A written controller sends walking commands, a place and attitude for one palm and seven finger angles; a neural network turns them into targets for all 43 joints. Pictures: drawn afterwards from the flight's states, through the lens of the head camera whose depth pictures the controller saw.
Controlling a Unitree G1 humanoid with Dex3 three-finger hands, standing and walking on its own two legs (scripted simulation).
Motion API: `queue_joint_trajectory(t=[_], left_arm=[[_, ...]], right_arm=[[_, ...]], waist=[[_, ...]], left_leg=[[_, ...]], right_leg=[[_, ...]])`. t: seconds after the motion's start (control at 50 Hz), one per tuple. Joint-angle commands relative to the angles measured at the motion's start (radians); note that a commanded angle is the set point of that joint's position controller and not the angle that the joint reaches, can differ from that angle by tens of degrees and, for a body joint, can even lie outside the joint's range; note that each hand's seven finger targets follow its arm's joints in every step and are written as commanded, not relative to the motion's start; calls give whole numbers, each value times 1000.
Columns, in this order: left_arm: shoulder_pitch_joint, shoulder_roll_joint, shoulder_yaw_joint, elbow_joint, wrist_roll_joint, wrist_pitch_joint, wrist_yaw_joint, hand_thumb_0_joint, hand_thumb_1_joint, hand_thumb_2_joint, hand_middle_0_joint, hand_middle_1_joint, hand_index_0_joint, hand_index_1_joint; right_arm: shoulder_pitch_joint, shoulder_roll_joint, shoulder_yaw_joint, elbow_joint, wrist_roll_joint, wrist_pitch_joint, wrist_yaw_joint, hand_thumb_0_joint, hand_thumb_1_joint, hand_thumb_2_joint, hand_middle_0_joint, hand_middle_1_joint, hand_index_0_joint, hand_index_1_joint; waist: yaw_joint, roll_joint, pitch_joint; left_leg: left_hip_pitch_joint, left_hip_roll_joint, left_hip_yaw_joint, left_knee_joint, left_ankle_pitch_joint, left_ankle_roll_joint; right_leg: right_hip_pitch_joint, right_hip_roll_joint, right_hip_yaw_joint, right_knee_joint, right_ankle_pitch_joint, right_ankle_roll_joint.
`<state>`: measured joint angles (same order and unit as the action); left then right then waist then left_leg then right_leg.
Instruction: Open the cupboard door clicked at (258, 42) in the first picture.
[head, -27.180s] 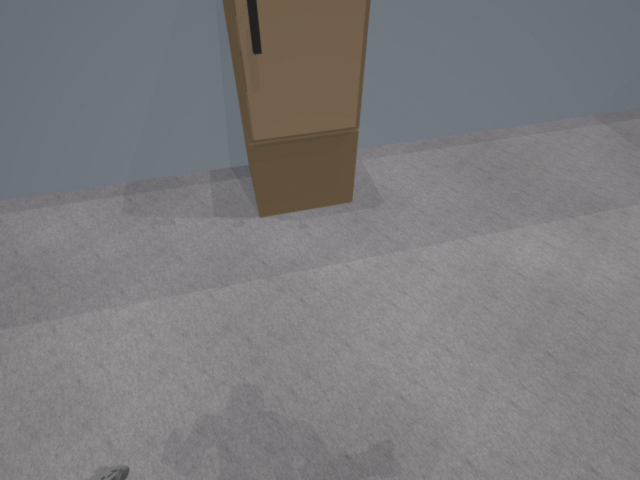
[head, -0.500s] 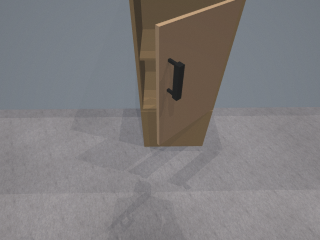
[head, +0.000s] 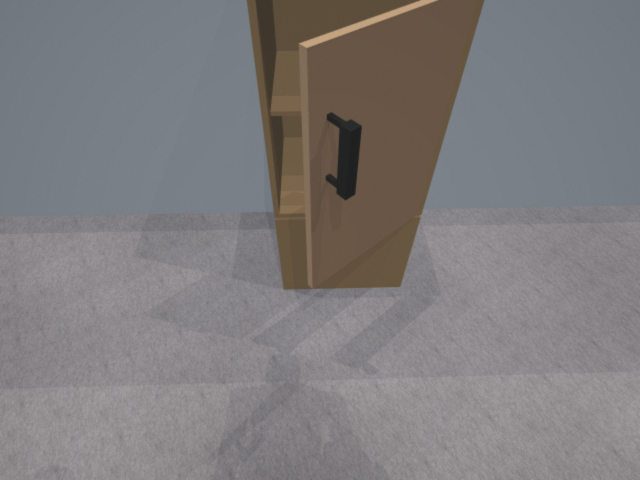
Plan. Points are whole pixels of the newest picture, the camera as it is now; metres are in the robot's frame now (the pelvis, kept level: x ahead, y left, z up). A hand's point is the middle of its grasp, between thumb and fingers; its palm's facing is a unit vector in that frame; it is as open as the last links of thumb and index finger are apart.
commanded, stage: walk to a spot facing it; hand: left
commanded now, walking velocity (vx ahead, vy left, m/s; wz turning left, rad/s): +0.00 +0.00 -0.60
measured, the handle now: (339, 156) +0.60 +0.01 +0.06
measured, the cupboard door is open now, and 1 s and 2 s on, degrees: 39 39 39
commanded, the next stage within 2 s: none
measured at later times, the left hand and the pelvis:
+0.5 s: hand out of the picture +0.08 +0.18 -0.16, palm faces -0.14 -0.94 -0.30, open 7.3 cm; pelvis -0.01 -0.02 +0.00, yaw -14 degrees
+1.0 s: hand (242, 435) +0.21 +0.14 -0.17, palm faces -0.51 -0.83 -0.24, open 7.4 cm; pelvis +0.01 +0.00 +0.00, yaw -33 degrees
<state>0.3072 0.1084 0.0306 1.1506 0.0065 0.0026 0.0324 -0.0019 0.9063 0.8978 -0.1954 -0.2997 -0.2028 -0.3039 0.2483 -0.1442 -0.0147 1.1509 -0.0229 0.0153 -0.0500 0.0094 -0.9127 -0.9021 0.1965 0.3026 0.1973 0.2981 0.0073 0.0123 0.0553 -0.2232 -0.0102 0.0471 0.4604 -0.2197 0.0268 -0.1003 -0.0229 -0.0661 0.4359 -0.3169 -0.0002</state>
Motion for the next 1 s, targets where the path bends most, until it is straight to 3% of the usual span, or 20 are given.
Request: queue_joint_trajectory(t=[0.0,0.16,0.22,0.26,0.28,0.3,0.32,0.34,0.4,0.56,0.6,0.64,0.66,0.68,0.7,0.72,0.74,0.8,0.92,0.98], left_arm=[[45,142,49,-61,9,16,-2,0,900,900,-200,-300,-200,-300],[-5,157,72,-151,16,28,-21,0,900,900,-200,-300,-200,-300],[-14,154,74,-177,18,33,-28,0,900,900,-200,-300,-200,-300],[0,158,75,-181,19,33,-33,0,900,900,-200,-300,-200,-300],[12,187,79,-186,22,28,-32,0,900,900,-200,-300,-200,-300],[24,245,91,-186,30,16,-22,0,900,900,-200,-300,-200,-300],[49,298,100,-179,26,11,-13,0,900,900,-200,-300,-200,-300],[70,296,102,-177,19,12,-3,0,900,900,-200,-300,-200,-300],[-4,278,102,-214,19,10,9,0,900,900,-200,-300,-200,-300],[-29,305,107,-263,26,19,-1,0,900,900,-200,-300,-200,-300],[-62,304,107,-277,27,22,-3,0,900,900,-200,-300,-200,-300],[-107,286,101,-298,12,26,-8,0,900,900,-200,-300,-200,-300],[-83,228,92,-316,2,27,-15,0,900,900,-200,-300,-200,-300],[-72,200,81,-336,3,24,-28,0,900,900,-200,-300,-200,-300],[-79,220,80,-359,14,19,-34,0,900,900,-200,-300,-200,-300],[-110,211,83,-333,27,23,-38,0,900,900,-200,-300,-200,-300],[-109,213,84,-324,22,26,-42,0,900,900,-200,-300,-200,-300],[-120,198,76,-329,13,34,-62,0,900,900,-200,-300,-200,-300],[-191,179,58,-345,13,32,-73,0,900,900,-200,-300,-200,-300],[-112,199,63,-320,12,19,-68,0,900,900,-200,-300,-200,-300]], right_arm=[[64,-122,-36,-52,3,4,-6,0,-900,-900,200,300,200,300],[19,-185,-74,-151,-3,1,-9,0,-900,-900,200,300,200,300],[4,-211,-84,-180,-6,-1,-6,0,-900,-900,200,300,200,300],[-36,-221,-86,-206,-7,1,-1,0,-900,-900,200,300,200,300],[-60,-211,-86,-222,-4,4,1,0,-900,-900,200,300,200,300],[-78,-170,-84,-247,4,9,3,0,-900,-900,200,300,200,300],[-150,-149,-77,-278,4,16,10,0,-900,-900,200,300,200,300],[-175,-156,-77,-285,2,19,11,0,-900,-900,200,300,200,300],[-169,-142,-74,-293,9,13,12,0,-900,-900,200,300,200,300],[-202,-141,-67,-350,21,9,10,0,-900,-900,200,300,200,300],[-152,-141,-67,-347,24,2,8,0,-900,-900,200,300,200,300],[-48,-168,-67,-320,24,-12,2,0,-900,-900,200,300,200,300],[-15,-255,-78,-316,11,-27,-5,0,-900,-900,200,300,200,300],[3,-327,-90,-331,-1,-25,-6,0,-900,-900,200,300,200,300],[-5,-326,-84,-360,-5,-15,-4,0,-900,-900,200,300,200,300],[-8,-298,-76,-342,-19,-21,-5,0,-900,-900,200,300,200,300],[-23,-274,-66,-349,-15,-19,-4,0,-900,-900,200,300,200,300],[-51,-240,-58,-365,-10,-18,-3,0,-900,-900,200,300,200,300],[21,-270,-71,-318,-12,-14,7,0,-900,-900,200,300,200,300],[6,-281,-79,-317,-5,-9,13,0,-900,-900,200,300,200,300]], waist=[[-20,-14,21],[-9,62,-37],[2,128,-56],[25,105,-54],[36,17,-54],[46,-239,-79],[81,-345,-18],[83,-279,-10],[39,-110,-82],[27,-170,-68],[-5,-161,-84],[-52,-123,-126],[-54,98,-164],[-41,298,-147],[-37,152,-104],[-34,155,-81],[-18,204,-71],[-3,172,-94],[-39,210,-78],[11,173,-113]], left_leg=[[29,143,-61,-19,127,13],[43,243,-97,-41,55,48],[20,319,-124,-70,54,83],[-13,309,-74,-12,90,71],[-48,250,-14,79,51,32],[-153,136,73,259,-78,-28],[-326,28,61,465,-359,-65],[-373,41,-42,593,-372,-61],[-392,53,-78,639,-286,-78],[-244,5,-71,410,-251,-76],[-137,-3,-67,252,-193,-74],[109,18,-70,-14,-9,-63],[271,233,-287,-123,89,6],[282,479,-491,-155,293,137],[143,529,-492,-126,273,199],[148,453,-446,-122,429,183],[123,398,-318,-94,505,153],[141,302,-104,-60,536,108],[116,326,-18,-43,465,93],[83,310,34,99,431,29]], right_leg=[[-132,-83,104,-26,191,-45],[-224,-15,132,131,179,-36],[-227,20,91,228,30,-23],[-183,18,86,165,42,-23],[-152,-11,163,82,181,-38],[-72,-143,378,-27,317,-84],[-15,-266,573,-92,537,-170],[10,-271,595,-78,624,-216],[111,-207,511,12,726,-224],[0,-149,543,-8,639,-201],[-53,-121,540,24,627,-168],[-176,-44,470,106,512,-89],[-357,65,368,225,211,-31],[-478,113,174,457,-324,29],[-455,47,150,584,-325,45],[-504,58,142,700,-289,55],[-500,27,146,764,-235,60],[-465,0,69,713,-160,69],[-314,14,-19,363,-125,40],[-125,32,-35,98,61,8]])
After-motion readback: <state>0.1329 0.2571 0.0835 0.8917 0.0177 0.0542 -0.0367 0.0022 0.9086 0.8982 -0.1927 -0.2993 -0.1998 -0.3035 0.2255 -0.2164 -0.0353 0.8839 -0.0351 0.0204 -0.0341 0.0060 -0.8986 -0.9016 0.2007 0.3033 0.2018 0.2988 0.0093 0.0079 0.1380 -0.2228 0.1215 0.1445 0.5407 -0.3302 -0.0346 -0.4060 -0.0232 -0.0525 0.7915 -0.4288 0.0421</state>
